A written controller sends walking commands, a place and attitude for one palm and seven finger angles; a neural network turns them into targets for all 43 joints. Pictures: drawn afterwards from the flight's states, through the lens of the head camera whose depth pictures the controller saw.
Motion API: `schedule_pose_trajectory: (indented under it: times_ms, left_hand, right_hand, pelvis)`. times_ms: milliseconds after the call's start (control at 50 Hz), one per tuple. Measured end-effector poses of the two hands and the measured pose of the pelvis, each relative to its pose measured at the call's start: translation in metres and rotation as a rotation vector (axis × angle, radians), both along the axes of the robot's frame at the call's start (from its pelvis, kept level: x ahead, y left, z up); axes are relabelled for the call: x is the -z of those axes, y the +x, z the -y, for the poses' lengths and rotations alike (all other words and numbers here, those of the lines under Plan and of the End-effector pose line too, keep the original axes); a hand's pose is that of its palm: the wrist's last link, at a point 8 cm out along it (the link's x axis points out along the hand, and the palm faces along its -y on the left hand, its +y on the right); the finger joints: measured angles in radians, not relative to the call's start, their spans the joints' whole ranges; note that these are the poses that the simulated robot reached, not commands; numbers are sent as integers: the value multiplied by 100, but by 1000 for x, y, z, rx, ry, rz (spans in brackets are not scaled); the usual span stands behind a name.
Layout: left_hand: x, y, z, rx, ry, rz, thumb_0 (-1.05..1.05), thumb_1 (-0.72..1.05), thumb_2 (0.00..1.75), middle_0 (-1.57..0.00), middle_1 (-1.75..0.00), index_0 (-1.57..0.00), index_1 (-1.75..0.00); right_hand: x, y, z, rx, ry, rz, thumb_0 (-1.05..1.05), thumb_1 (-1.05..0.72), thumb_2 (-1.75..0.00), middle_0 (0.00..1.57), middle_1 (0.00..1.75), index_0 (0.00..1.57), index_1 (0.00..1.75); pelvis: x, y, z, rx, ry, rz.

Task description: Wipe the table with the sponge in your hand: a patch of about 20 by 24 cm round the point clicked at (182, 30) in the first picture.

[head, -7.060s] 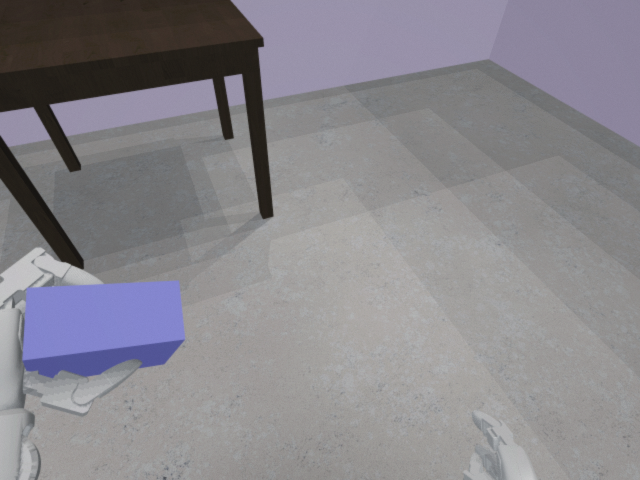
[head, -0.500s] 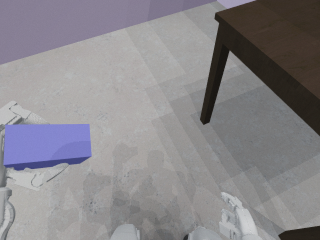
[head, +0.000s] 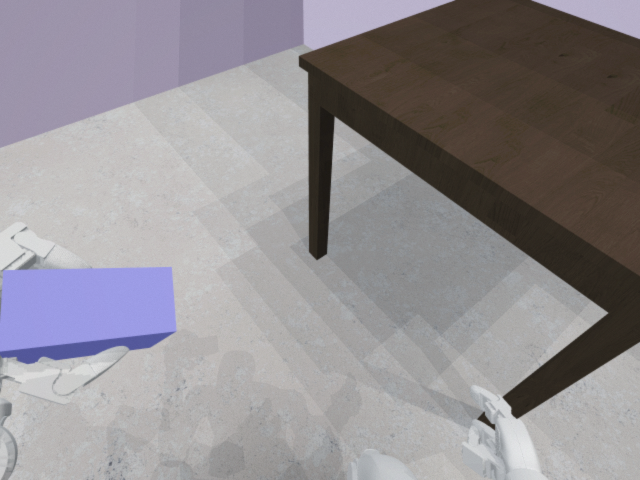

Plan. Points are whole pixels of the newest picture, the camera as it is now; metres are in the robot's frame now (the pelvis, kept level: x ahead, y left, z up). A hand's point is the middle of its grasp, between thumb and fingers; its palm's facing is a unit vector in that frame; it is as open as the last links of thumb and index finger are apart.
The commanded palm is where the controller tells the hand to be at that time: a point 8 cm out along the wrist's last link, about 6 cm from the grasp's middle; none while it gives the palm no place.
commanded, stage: turn to face it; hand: left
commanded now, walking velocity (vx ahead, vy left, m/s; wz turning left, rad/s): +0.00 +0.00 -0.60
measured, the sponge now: (114, 314) +0.22 +0.22 +0.15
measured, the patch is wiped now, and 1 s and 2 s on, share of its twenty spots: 0.00 0.00 0.00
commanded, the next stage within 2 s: take the last steps up to it in 1.90 s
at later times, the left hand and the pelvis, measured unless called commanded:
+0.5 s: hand (224, 325) +0.21 +0.11 +0.18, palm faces +0.10 -0.85 -0.52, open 10.1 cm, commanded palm +0.17 +0.16 +0.19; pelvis -0.07 -0.05 +0.00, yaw -18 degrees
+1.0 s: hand (400, 425) +0.15 -0.03 +0.17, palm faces -0.23 -0.81 -0.53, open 10.1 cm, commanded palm +0.13 +0.05 +0.19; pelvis -0.16 -0.08 +0.00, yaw -37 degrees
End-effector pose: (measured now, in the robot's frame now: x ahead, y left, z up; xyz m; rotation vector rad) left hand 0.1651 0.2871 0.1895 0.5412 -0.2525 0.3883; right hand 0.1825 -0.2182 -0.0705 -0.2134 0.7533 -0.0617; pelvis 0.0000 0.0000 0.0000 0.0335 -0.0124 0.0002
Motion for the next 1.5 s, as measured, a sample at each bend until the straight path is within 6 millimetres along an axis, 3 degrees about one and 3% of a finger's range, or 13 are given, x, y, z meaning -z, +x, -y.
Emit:
schedule_pose_trajectory:
  times_ms: [120,220,340,480,660,800,880,960,1140,1240,1340,1420,1500]
  left_hand:
    - [-2,17,43,65,16,-15,-1,-49,100,-72,-137,-74,-136]
    - [4,37,93,186,46,-31,-1,-49,100,-72,-137,-74,-136]
    - [-3,31,129,337,93,-109,-1,-49,100,-72,-137,-74,-136]
    - [-15,20,130,372,94,-46,-1,-49,100,-72,-137,-74,-136]
    - [2,8,138,413,3,-4,-1,-49,100,-72,-137,-74,-136]
    - [-2,2,193,510,19,4,-1,-49,100,-72,-137,-74,-136]
    - [0,-2,235,600,50,7,-1,-49,101,-72,-137,-74,-136]
    - [0,-12,260,691,71,-58,-1,-49,101,-72,-137,-74,-136]
    - [-13,-30,273,803,90,-21,-1,-49,101,-72,-137,-74,-136]
    - [-3,-32,273,828,23,11,-1,-49,101,-72,-137,-74,-136]
    - [3,-42,290,842,-4,-18,-1,-49,101,-72,-137,-74,-136]
    - [4,-59,323,896,6,-31,-1,-49,101,-72,-137,-74,-136]
    - [5,-78,365,990,48,2,-1,-49,101,-72,-137,-74,-136]
  right_hand:
    - [22,-35,-1,20,136,-2,1,-90,-90,20,30,20,30]
    - [47,-74,37,95,147,-72,1,-90,-90,20,30,21,30]
    - [35,-129,97,278,59,-140,2,-91,-90,20,30,20,30]
    - [10,-179,134,386,-43,-141,1,-91,-90,19,30,20,30]
    - [-3,-210,117,442,-35,-24,1,-91,-90,19,30,20,30]
    - [17,-242,97,457,113,39,1,-90,-90,20,30,20,30]
    - [39,-279,109,507,148,-8,1,-90,-90,20,30,21,30]
    - [40,-328,127,621,122,-97,1,-90,-90,20,30,21,30]
    - [12,-415,150,793,-8,-158,2,-91,-90,20,30,20,30]
    - [0,-436,144,836,-59,-108,1,-91,-90,19,30,20,30]
    - [0,-444,127,870,4,-25,1,-91,-90,19,30,20,30]
    - [13,-455,116,868,78,22,1,-91,-90,20,30,20,30]
    - [35,-482,114,892,133,21,1,-90,-90,20,30,21,30]
  pelvis:
    - [3,-12,24,99,-38,10]
    - [12,-33,48,136,-36,14]
    - [0,-51,55,224,-7,-7]
    - [-5,-68,56,303,15,-30]
    - [-1,-96,49,415,-6,3]
    - [4,-121,68,521,-46,7]
    - [11,-144,79,551,-51,9]
    - [4,-159,80,614,-16,-1]
    - [-4,-180,75,723,20,-26]
    - [0,-193,66,781,14,-12]
    - [-3,-205,69,845,-21,-14]
    - [0,-222,78,913,-38,-23]
    - [10,-247,84,943,-55,-21]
